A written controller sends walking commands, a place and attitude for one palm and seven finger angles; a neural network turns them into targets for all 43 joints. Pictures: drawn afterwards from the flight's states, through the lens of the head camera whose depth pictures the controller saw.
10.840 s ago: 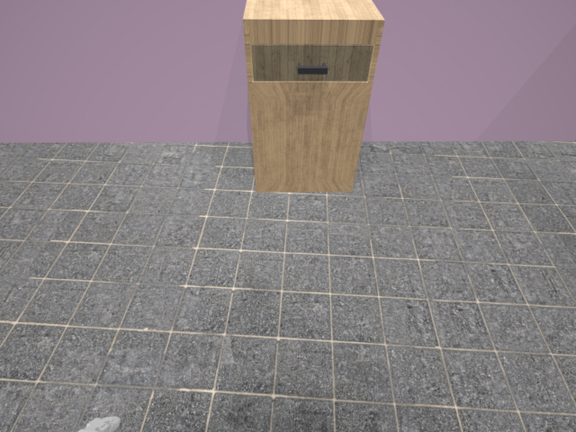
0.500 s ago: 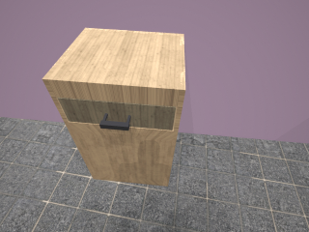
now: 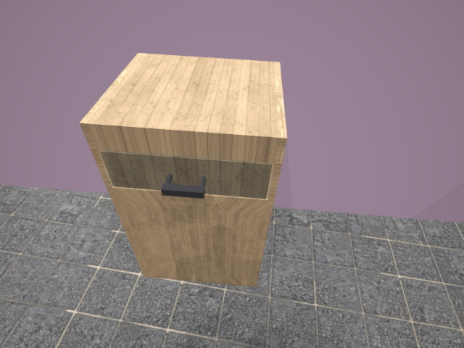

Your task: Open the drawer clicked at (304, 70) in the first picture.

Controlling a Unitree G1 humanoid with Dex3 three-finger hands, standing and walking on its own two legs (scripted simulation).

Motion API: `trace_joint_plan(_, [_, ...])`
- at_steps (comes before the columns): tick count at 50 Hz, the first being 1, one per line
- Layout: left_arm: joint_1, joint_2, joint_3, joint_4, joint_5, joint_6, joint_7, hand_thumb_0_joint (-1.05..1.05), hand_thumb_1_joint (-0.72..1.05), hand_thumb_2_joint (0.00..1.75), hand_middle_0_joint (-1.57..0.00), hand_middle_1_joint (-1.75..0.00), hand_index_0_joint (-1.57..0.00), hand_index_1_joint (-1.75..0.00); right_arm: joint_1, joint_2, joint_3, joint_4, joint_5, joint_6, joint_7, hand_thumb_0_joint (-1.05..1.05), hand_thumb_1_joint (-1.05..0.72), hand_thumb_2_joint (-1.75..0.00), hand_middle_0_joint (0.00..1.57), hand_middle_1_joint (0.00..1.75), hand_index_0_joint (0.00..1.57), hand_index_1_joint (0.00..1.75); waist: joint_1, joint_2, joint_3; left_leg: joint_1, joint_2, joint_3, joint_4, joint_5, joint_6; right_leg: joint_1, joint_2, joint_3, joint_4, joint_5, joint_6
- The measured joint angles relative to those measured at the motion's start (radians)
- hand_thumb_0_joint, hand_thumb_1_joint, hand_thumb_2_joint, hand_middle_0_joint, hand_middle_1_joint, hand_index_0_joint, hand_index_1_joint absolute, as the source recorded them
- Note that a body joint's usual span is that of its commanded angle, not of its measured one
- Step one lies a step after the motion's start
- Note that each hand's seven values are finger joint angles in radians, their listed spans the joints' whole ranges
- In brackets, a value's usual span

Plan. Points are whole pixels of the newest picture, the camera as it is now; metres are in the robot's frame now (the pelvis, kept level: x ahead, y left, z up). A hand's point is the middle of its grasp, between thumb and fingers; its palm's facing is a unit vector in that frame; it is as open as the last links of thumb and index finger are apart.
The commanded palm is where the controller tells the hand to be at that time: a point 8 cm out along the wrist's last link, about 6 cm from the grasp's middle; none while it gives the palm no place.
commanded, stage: look again from close up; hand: left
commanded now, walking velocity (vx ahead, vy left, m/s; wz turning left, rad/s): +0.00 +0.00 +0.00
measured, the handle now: (184, 184) +0.55 +0.16 -0.09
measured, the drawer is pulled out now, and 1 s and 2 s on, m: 0.00 0.00 0.00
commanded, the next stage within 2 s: raise the hand with hooked fingers in 0.10 s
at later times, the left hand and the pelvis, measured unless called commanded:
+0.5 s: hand (116, 312) +0.19 +0.21 -0.02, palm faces +0.03 -0.48 -0.88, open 7.9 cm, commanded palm +0.11 +0.24 -0.03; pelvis -0.05 +0.02 -0.02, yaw +1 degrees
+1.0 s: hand (101, 292) +0.22 +0.24 -0.02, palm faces +0.03 -0.12 -0.99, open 10.8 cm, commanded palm +0.18 +0.25 +0.04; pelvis -0.01 +0.00 -0.04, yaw +3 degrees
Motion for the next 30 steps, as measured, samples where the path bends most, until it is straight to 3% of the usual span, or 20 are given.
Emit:
trace_joint_plan(11, [0.011,-0.012,-0.008,0.018,0.003,0.003,0.003,0.00,0.92,0.90,-0.19,-0.30,-0.20,-0.30,0.029,0.020,0.009,0.026,0.005,0.001,0.014,0.01,-0.91,-0.90,0.20,0.30,0.20,0.30,0.000,-0.007,0.031,-0.021,-0.022,0.016,-0.029,0.041,0.027,-0.016,-0.020,0.015,-0.045,0.056,0.025])
trace_joint_plan(13, [0.108,0.012,-0.034,-0.302,0.084,0.099,0.023,0.01,0.92,0.90,-0.20,-0.31,-0.20,-0.30,0.063,0.016,0.028,-0.054,0.031,-0.052,-0.003,0.01,-0.91,-0.90,0.20,0.30,0.20,0.30,0.020,-0.017,0.050,-0.031,-0.030,0.034,-0.019,0.040,0.031,-0.049,-0.026,0.034,-0.003,0.046,0.007])
trace_joint_plan(16, [0.181,0.071,-0.065,-0.678,0.134,0.104,0.117,0.03,0.92,0.89,-0.20,-0.32,-0.20,-0.32,0.095,-0.007,0.015,-0.121,0.059,-0.192,-0.042,0.02,-0.93,-0.90,0.21,0.30,0.20,0.30,0.021,-0.019,0.019,-0.065,-0.062,0.039,-0.012,0.048,0.037,-0.115,-0.039,0.057,0.086,-0.027,-0.019])
trace_joint_plan(17, [0.173,0.082,-0.076,-0.763,0.168,0.108,0.141,0.03,0.91,0.88,-0.20,-0.32,-0.20,-0.32,0.092,-0.021,0.010,-0.148,0.062,-0.223,-0.046,0.03,-0.93,-0.90,0.21,0.30,0.20,0.30,0.010,-0.009,0.008,-0.084,-0.072,0.031,0.003,0.048,0.041,-0.129,-0.037,0.070,0.098,-0.014,-0.020])
trace_joint_plan(19, [0.127,0.096,-0.098,-0.877,0.280,0.097,0.184,0.02,0.88,0.87,-0.20,-0.34,-0.20,-0.34,0.065,-0.060,0.005,-0.204,0.050,-0.254,-0.045,0.03,-0.93,-0.90,0.21,0.30,0.20,0.30,-0.013,0.023,-0.014,-0.133,-0.082,0.012,0.047,0.039,0.049,-0.165,-0.032,0.082,0.129,-0.012,-0.013])
trace_joint_plan(23, [-0.002,0.104,-0.112,-0.940,0.579,0.039,0.271,0.02,0.80,0.85,-0.20,-0.38,-0.20,-0.38,-0.036,-0.106,-0.017,-0.340,0.000,-0.217,-0.010,0.02,-0.92,-0.90,0.20,0.30,0.20,0.30,-0.039,0.057,-0.059,-0.240,-0.083,0.003,0.135,0.015,0.046,-0.260,0.001,0.125,0.200,-0.047,-0.002])
trace_joint_plan(26, [-0.016,0.082,-0.105,-0.937,0.772,-0.011,0.306,0.01,0.74,0.82,-0.20,-0.42,-0.20,-0.42,-0.110,-0.108,-0.031,-0.440,-0.015,-0.126,0.028,0.02,-0.92,-0.90,0.20,0.30,0.20,0.30,-0.017,0.032,-0.078,-0.286,-0.072,0.028,0.167,0.004,0.044,-0.318,0.024,0.163,0.235,-0.029,-0.007])
trace_joint_plan(30, [0.059,0.076,-0.120,-0.939,0.952,-0.053,0.320,0.00,0.64,0.78,-0.21,-0.48,-0.21,-0.48,-0.172,-0.106,-0.040,-0.537,-0.025,-0.003,0.055,0.02,-0.91,-0.90,0.20,0.30,0.20,0.30,0.037,-0.025,-0.076,-0.329,-0.057,0.038,0.201,-0.013,0.036,-0.368,0.039,0.171,0.275,-0.048,-0.011])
